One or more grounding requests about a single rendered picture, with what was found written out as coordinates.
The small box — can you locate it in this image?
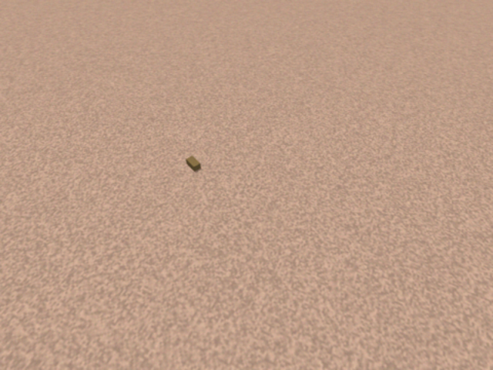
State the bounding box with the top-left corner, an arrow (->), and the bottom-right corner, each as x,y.
186,156 -> 201,171

